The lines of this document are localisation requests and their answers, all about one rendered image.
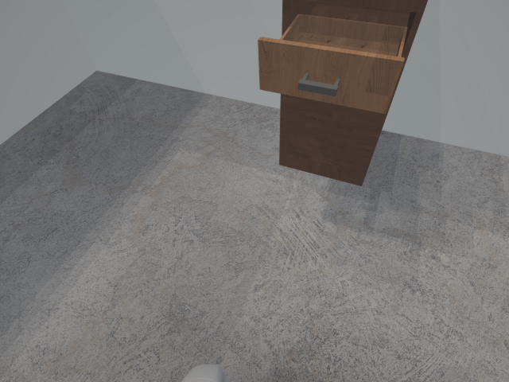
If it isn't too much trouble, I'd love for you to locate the robot left thigh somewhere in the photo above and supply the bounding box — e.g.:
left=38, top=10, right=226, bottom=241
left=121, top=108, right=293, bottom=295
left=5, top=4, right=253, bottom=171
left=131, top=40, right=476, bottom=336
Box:
left=181, top=364, right=231, bottom=382

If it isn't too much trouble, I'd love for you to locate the drawer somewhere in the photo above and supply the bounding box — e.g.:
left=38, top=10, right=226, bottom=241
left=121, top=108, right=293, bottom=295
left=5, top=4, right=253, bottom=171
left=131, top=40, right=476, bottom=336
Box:
left=258, top=14, right=408, bottom=114

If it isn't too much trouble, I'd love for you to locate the cabinet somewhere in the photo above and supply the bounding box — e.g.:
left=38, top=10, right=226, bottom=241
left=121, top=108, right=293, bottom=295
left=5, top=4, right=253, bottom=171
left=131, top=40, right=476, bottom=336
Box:
left=279, top=0, right=428, bottom=186

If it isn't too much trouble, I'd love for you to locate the handle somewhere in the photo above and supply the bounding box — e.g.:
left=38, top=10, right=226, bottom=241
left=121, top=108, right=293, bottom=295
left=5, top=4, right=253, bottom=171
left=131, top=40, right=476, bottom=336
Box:
left=297, top=73, right=340, bottom=96

